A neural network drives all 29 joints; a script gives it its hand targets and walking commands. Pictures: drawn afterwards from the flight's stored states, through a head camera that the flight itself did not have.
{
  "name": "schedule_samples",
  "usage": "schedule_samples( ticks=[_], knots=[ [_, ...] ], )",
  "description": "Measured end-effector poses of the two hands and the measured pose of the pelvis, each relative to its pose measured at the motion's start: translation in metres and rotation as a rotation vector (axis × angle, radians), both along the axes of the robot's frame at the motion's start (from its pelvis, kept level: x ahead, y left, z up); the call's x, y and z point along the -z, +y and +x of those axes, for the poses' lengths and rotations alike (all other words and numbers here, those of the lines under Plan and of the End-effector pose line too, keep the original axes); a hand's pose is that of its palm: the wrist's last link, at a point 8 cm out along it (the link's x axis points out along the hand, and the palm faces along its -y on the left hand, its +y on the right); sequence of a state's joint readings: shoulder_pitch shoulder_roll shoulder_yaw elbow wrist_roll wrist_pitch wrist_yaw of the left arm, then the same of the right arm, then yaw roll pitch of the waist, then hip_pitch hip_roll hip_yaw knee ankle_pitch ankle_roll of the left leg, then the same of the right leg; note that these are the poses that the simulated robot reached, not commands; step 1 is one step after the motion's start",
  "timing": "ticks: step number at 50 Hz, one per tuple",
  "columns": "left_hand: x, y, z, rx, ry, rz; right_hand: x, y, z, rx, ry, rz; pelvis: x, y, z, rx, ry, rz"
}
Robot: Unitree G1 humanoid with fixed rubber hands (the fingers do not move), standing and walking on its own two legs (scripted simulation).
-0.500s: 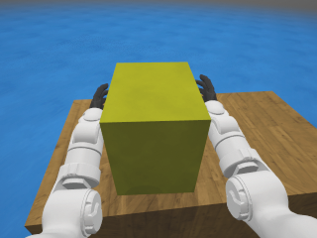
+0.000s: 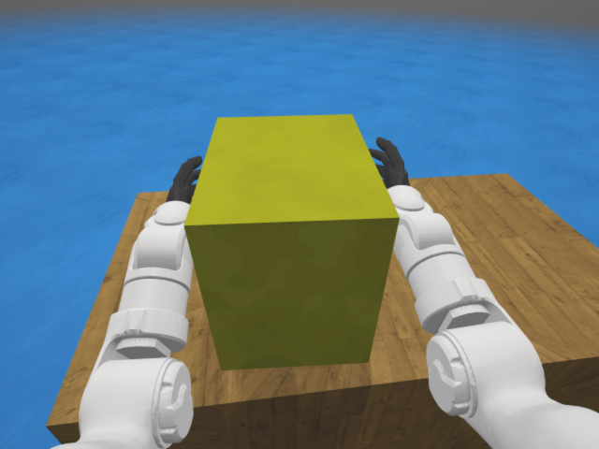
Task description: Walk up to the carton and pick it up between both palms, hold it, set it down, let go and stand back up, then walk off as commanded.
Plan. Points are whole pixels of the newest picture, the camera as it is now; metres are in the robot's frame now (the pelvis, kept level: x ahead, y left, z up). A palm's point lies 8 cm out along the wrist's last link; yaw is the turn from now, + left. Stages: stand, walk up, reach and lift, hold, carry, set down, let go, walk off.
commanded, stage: hold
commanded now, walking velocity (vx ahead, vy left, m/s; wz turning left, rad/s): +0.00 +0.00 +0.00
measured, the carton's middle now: (290, 235) +0.37 +0.01 +0.16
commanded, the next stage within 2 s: none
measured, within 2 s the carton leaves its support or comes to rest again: neither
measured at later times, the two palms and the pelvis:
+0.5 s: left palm (186, 204) +0.39 +0.15 +0.20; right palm (398, 187) +0.39 -0.13 +0.22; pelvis +0.01 +0.00 +0.00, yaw +0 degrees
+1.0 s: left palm (186, 204) +0.38 +0.15 +0.20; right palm (399, 187) +0.38 -0.13 +0.22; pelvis +0.00 +0.00 +0.00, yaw +0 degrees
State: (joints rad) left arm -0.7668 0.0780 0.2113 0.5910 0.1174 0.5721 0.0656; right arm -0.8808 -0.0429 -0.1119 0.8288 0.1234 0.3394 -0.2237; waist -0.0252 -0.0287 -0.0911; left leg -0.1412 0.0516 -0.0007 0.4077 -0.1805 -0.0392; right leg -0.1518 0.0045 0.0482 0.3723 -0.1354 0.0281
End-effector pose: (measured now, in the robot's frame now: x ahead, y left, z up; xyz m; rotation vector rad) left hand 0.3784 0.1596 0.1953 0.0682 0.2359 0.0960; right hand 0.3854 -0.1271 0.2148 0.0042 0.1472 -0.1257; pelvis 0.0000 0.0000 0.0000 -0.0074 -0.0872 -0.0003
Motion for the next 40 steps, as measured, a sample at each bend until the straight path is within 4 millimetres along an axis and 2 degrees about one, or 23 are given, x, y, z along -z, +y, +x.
schedule_samples(
  ticks=[19,40],
  knots=[
    [-0.0044,-0.0026,0.0068,0.008,-0.012,0.000,-0.0058,-0.0025,0.0046,0.007,-0.013,0.008,-0.0003,0.0003,0.0050,0.000,0.007,0.000],
    [-0.0076,-0.0060,0.0035,0.029,-0.018,0.010,-0.0101,-0.0065,-0.0020,0.018,-0.020,0.007,-0.0002,0.0003,0.0041,-0.001,-0.003,-0.001]
  ],
)
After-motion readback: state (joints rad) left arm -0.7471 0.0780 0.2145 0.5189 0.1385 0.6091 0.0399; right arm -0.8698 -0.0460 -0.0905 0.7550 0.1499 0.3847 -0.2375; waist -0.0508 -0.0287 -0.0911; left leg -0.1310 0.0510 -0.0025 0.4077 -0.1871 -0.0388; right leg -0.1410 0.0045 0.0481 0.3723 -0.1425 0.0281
